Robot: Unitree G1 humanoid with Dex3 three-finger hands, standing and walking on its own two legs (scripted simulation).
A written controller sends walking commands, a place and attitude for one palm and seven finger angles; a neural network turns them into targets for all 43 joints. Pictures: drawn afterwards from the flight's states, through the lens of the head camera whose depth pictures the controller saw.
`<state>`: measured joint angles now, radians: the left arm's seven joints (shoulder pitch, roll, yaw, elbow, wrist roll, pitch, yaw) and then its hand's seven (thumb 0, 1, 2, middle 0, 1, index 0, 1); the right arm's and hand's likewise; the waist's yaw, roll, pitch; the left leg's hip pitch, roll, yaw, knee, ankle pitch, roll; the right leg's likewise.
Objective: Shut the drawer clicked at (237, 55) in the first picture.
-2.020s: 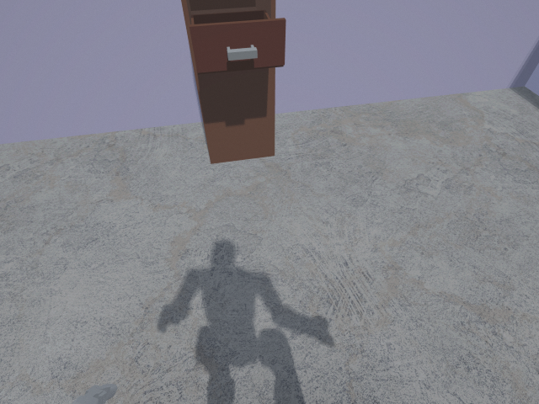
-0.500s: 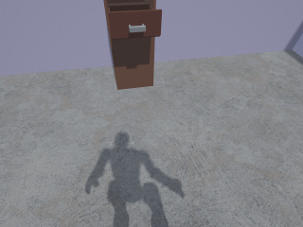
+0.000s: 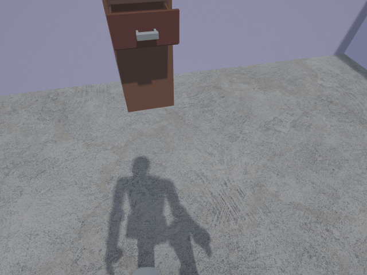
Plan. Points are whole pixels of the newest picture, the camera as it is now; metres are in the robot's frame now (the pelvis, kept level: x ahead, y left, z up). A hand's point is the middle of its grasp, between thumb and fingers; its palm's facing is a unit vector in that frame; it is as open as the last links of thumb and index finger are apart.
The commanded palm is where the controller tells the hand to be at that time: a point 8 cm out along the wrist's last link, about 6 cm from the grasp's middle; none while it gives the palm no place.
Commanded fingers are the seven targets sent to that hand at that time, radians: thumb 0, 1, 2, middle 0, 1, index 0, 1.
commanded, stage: walk to a spot facing it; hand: left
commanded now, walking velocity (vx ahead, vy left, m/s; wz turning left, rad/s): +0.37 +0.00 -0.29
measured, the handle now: (146, 33) +1.09 +0.30 +0.00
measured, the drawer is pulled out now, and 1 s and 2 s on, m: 0.30 0.30 0.30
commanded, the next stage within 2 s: turn to face it in 1.22 s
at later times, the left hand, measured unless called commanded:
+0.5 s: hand (115, 205) +0.31 +0.24 -0.16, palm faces -0.16 -0.97 -0.18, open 7.3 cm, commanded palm none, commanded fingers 0.00 0.90 0.90 -0.20 -0.30 -0.20 -0.30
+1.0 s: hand (166, 152) +0.53 +0.12 -0.16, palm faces -0.33 -0.91 -0.23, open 7.1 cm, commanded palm none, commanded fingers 0.00 0.90 0.90 -0.20 -0.30 -0.20 -0.30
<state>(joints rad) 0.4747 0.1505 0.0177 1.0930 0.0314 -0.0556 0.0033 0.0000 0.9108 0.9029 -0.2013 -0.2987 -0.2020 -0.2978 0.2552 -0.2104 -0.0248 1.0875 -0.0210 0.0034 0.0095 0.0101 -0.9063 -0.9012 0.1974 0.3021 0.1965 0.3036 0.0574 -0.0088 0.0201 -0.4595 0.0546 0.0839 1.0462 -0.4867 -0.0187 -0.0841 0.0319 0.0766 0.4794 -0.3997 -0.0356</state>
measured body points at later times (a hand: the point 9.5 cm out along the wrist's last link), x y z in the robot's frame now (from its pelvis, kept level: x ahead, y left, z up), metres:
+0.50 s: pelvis +0.20 +0.07 +0.01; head +0.20 +0.08 +0.46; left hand +0.32 +0.29 -0.14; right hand +0.15 -0.17 -0.13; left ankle +0.18 +0.13 -0.73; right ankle +0.23 -0.09 -0.64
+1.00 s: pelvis +0.40 -0.04 +0.00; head +0.41 -0.05 +0.45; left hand +0.54 +0.17 -0.14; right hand +0.32 -0.24 -0.16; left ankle +0.46 +0.10 -0.65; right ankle +0.39 -0.10 -0.73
